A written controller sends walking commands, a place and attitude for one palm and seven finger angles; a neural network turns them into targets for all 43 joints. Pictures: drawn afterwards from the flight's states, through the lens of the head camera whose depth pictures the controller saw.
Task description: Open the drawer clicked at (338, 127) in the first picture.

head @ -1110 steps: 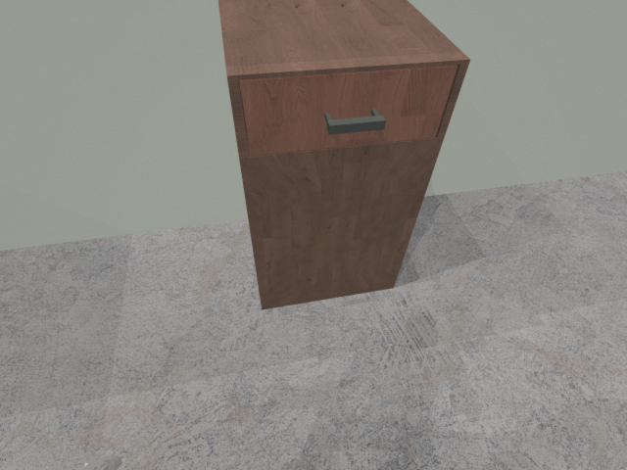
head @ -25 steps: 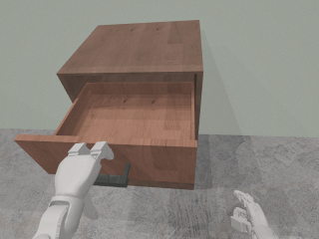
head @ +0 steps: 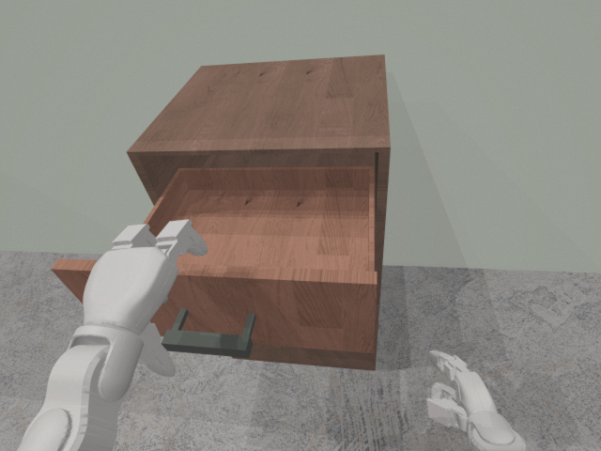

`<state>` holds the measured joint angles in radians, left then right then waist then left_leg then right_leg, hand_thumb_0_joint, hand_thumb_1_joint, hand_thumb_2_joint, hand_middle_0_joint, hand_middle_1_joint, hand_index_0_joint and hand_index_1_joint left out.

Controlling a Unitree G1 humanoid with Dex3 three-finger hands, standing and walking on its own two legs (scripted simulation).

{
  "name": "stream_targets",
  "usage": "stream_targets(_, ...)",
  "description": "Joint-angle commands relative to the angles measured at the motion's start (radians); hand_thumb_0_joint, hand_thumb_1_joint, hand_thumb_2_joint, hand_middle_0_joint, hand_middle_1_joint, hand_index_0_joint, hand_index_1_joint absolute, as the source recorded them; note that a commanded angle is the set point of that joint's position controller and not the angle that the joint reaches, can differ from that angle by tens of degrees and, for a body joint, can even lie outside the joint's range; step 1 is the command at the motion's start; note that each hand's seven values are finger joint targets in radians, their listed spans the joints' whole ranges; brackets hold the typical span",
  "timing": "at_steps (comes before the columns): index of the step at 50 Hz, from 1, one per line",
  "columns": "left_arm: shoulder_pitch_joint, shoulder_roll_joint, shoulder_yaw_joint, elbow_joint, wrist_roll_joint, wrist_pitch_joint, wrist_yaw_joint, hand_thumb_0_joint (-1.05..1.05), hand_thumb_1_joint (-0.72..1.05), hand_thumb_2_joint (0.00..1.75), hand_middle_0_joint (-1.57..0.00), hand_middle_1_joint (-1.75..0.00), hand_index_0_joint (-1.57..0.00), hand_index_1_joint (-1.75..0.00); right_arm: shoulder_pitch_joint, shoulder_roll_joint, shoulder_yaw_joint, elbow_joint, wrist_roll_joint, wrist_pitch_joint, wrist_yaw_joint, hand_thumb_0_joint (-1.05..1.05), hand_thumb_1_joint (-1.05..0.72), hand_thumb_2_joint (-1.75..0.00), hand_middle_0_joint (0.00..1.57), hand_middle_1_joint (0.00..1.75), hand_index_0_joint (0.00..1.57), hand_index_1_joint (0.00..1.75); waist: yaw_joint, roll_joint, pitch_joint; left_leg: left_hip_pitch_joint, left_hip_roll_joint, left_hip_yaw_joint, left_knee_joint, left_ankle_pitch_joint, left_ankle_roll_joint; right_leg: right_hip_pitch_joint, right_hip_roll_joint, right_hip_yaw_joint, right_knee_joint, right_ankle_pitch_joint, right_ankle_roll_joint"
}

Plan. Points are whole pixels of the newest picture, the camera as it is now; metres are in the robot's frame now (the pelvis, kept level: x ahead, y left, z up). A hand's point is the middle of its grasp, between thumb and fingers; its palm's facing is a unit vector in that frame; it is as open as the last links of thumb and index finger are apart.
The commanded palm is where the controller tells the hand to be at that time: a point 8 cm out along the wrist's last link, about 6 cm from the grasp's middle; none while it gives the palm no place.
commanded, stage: lift the hand off the handle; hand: left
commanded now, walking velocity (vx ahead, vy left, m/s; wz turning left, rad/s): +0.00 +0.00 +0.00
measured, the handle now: (211, 330) +0.27 +0.19 +0.02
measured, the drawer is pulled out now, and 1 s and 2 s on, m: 0.29 0.29 0.29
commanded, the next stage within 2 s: draw the hand back to the body in 0.18 s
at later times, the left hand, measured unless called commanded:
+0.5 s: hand (146, 303) +0.22 +0.21 +0.15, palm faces +0.14 -0.12 -0.98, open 13.8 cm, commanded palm +0.18 +0.22 +0.21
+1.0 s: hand (120, 312) +0.20 +0.22 +0.17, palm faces +0.27 -0.74 -0.61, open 13.7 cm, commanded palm +0.15 +0.25 +0.21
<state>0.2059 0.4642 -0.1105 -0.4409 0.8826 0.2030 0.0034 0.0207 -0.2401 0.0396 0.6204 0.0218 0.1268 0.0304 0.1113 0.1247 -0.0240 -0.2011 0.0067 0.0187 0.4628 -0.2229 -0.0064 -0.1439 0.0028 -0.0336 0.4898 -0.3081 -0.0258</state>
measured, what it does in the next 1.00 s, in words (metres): stands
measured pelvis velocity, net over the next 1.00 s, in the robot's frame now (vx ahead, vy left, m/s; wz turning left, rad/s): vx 0.00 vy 0.01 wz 0.00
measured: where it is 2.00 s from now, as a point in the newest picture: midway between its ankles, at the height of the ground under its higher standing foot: outside the picture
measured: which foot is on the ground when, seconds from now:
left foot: down 0.00-1.00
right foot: down 0.00-1.00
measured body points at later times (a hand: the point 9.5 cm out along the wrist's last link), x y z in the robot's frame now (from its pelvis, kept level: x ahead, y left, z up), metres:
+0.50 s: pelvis -0.01 +0.00 +0.00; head -0.02 -0.05 +0.45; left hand +0.21 +0.21 +0.20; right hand +0.22 -0.20 -0.09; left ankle +0.02 +0.13 -0.74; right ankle -0.03 -0.10 -0.74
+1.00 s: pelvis +0.00 +0.01 +0.00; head -0.01 -0.02 +0.45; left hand +0.17 +0.25 +0.21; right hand +0.23 -0.18 -0.07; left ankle +0.02 +0.13 -0.74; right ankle -0.03 -0.10 -0.74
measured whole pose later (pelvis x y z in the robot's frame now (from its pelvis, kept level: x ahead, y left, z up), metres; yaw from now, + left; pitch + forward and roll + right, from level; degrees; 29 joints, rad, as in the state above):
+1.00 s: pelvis +0.00 +0.01 +0.00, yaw +0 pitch -4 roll +0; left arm 0.44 0.39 0.19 -0.57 0.14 -0.04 0.05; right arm 0.09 -0.22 0.05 0.57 0.01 -0.04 -0.03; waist 0.08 0.09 0.04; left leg -0.18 0.00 0.02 0.47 -0.23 0.01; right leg -0.10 0.00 -0.03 0.46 -0.29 -0.01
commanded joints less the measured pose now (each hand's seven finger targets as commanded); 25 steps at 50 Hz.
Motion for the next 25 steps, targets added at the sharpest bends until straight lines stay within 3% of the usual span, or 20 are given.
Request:
stream_targets(1,-0.224,0.177,0.134,-0.228,0.001,0.000,0.000,0.00,-0.50,0.30,-0.30,-1.20,-0.30,-1.20,-0.222,-0.069,-0.015,-0.188,0.005,-0.053,-0.002,0.00,-0.90,-0.90,0.20,0.30,0.20,0.30,0.008,-0.085,-0.175,0.101,-0.018,0.006,-0.043,0.223,0.033,0.012,-0.002,0.021,-0.086,0.247,0.008)
stream_targets(2,-0.200,0.172,0.135,-0.213,-0.007,-0.001,-0.005,0.00,-0.50,0.30,-0.30,-1.20,-0.30,-1.20,-0.225,-0.068,-0.018,-0.182,0.007,-0.050,-0.003,0.00,-0.90,-0.90,0.20,0.30,0.20,0.30,0.004,-0.105,-0.141,0.099,-0.016,0.003,-0.049,0.227,0.033,0.006,-0.002,0.019,-0.094,0.257,0.009)
stream_targets(5,-0.191,0.263,0.250,-0.209,-0.042,-0.001,-0.012,0.00,-0.50,0.30,-0.30,-1.20,-0.30,-1.20,-0.238,-0.081,-0.016,-0.187,0.014,-0.055,-0.003,0.00,-0.90,-0.90,0.20,0.30,0.20,0.30,0.013,-0.113,-0.149,0.085,-0.012,0.006,-0.042,0.218,0.030,0.035,-0.001,0.035,-0.093,0.285,0.011)
stream_targets(7,-0.118,0.188,0.199,-0.160,-0.044,0.002,-0.026,0.00,-0.50,0.30,-0.30,-1.20,-0.30,-1.20,-0.211,-0.074,-0.016,-0.179,0.011,-0.048,0.003,0.00,-0.90,-0.90,0.20,0.30,0.20,0.30,0.010,-0.133,-0.107,0.072,-0.019,0.015,-0.045,0.218,0.030,0.011,-0.006,0.024,-0.101,0.277,0.018)
stream_targets(10,-0.189,0.222,0.228,-0.192,-0.077,-0.004,-0.035,0.00,-0.50,0.30,-0.30,-1.20,-0.30,-1.20,-0.235,-0.085,-0.015,-0.189,0.023,-0.057,-0.001,0.00,-0.90,-0.90,0.20,0.30,0.20,0.30,-0.007,-0.105,-0.091,0.068,-0.015,0.015,-0.045,0.157,0.027,-0.013,-0.001,0.035,-0.114,0.209,0.019)
stream_targets(11,-0.217,0.205,0.191,-0.188,-0.058,-0.011,-0.038,0.00,-0.50,0.30,-0.30,-1.20,-0.30,-1.20,-0.220,-0.082,-0.012,-0.192,0.013,-0.061,-0.005,0.00,-0.90,-0.90,0.20,0.30,0.20,0.30,0.000,-0.105,-0.112,0.074,-0.025,0.017,-0.043,0.149,0.032,-0.017,-0.007,0.035,-0.120,0.179,0.022)
stream_targets(12,-0.216,0.202,0.188,-0.150,-0.050,-0.019,-0.034,0.00,-0.50,0.30,-0.30,-1.20,-0.30,-1.20,-0.207,-0.082,-0.017,-0.180,0.011,-0.065,-0.011,0.00,-0.90,-0.90,0.20,0.30,0.20,0.30,-0.010,-0.130,-0.088,0.073,-0.024,0.013,-0.045,0.143,0.032,-0.036,-0.007,0.032,-0.128,0.163,0.023)
stream_targets(14,-0.270,0.209,0.179,-0.187,-0.036,-0.044,-0.029,0.00,-0.50,0.30,-0.30,-1.20,-0.30,-1.20,-0.205,-0.087,-0.020,-0.182,0.007,-0.074,-0.017,0.00,-0.90,-0.90,0.20,0.30,0.20,0.30,-0.009,-0.107,-0.117,0.092,-0.027,0.010,-0.046,0.138,0.034,-0.037,-0.009,0.035,-0.133,0.152,0.022)
stream_targets(15,-0.290,0.240,0.214,-0.236,-0.056,-0.059,-0.023,0.00,-0.50,0.30,-0.30,-1.20,-0.30,-1.20,-0.227,-0.085,-0.019,-0.195,0.016,-0.090,-0.021,0.00,-0.90,-0.90,0.20,0.30,0.20,0.30,-0.010,-0.052,-0.131,0.102,-0.020,0.007,-0.042,0.119,0.032,-0.035,-0.006,0.041,-0.127,0.131,0.015)
stream_targets(16,-0.295,0.217,0.183,-0.232,-0.036,-0.070,-0.021,0.00,-0.50,0.30,-0.30,-1.20,-0.30,-1.20,-0.201,-0.078,-0.016,-0.194,0.003,-0.095,-0.020,0.00,-0.90,-0.90,0.20,0.30,0.20,0.30,0.002,-0.060,-0.175,0.108,-0.031,0.004,-0.039,0.141,0.035,-0.018,-0.011,0.035,-0.122,0.141,0.014)
stream_targets(18,-0.214,0.231,0.219,-0.175,-0.034,-0.079,-0.012,0.00,-0.50,0.30,-0.30,-1.20,-0.30,-1.20,-0.184,-0.086,-0.025,-0.173,0.000,-0.093,-0.025,0.00,-0.90,-0.90,0.20,0.30,0.20,0.30,0.003,-0.108,-0.131,0.101,-0.027,0.007,-0.037,0.162,0.034,-0.025,-0.010,0.032,-0.129,0.180,0.017)
stream_targets(19,-0.202,0.252,0.246,-0.196,-0.038,-0.082,-0.006,0.00,-0.50,0.30,-0.30,-1.20,-0.30,-1.20,-0.186,-0.088,-0.026,-0.179,0.000,-0.093,-0.023,0.00,-0.90,-0.90,0.20,0.30,0.20,0.30,0.013,-0.102,-0.153,0.104,-0.029,0.006,-0.036,0.182,0.034,-0.005,-0.013,0.034,-0.120,0.220,0.017)
stream_targets(20,-0.202,0.294,0.298,-0.203,-0.059,-0.081,0.000,0.00,-0.50,0.30,-0.30,-1.20,-0.30,-1.20,-0.210,-0.091,-0.023,-0.181,0.010,-0.100,-0.022,0.00,-0.90,-0.90,0.20,0.30,0.20,0.30,0.010,-0.051,-0.146,0.090,-0.021,0.003,-0.038,0.157,0.027,-0.001,-0.010,0.041,-0.115,0.199,0.010)
stream_targets(21,-0.199,0.263,0.272,-0.197,-0.046,-0.081,0.002,0.00,-0.50,0.30,-0.30,-1.20,-0.30,-1.20,-0.187,-0.083,-0.020,-0.177,0.000,-0.097,-0.018,0.00,-0.90,-0.90,0.20,0.30,0.20,0.30,0.018,-0.071,-0.170,0.089,-0.029,0.004,-0.034,0.179,0.029,0.008,-0.012,0.033,-0.109,0.207,0.011)
stream_targets(22,-0.146,0.234,0.255,-0.165,-0.056,-0.076,0.003,0.00,-0.50,0.30,-0.30,-1.20,-0.30,-1.20,-0.187,-0.080,-0.024,-0.174,0.003,-0.093,-0.017,0.00,-0.90,-0.90,0.20,0.30,0.20,0.30,0.010,-0.093,-0.117,0.082,-0.025,0.007,-0.038,0.177,0.029,-0.015,-0.011,0.028,-0.116,0.210,0.014)
stream_targets(24,-0.126,0.259,0.289,-0.160,-0.068,-0.069,0.004,0.00,-0.50,0.30,-0.30,-1.20,-0.30,-1.20,-0.181,-0.091,-0.028,-0.175,0.006,-0.086,-0.017,0.00,-0.90,-0.90,0.20,0.30,0.20,0.30,0.013,-0.112,-0.113,0.073,-0.025,0.009,-0.038,0.169,0.028,-0.015,-0.009,0.030,-0.118,0.209,0.019)
stream_targets(25,-0.153,0.284,0.315,-0.199,-0.085,-0.070,0.004,0.00,-0.50,0.30,-0.30,-1.20,-0.30,-1.20,-0.208,-0.096,-0.026,-0.181,0.015,-0.094,-0.017,0.00,-0.90,-0.90,0.20,0.30,0.20,0.30,0.007,-0.070,-0.126,0.076,-0.019,0.005,-0.038,0.157,0.024,-0.010,-0.006,0.038,-0.113,0.196,0.012)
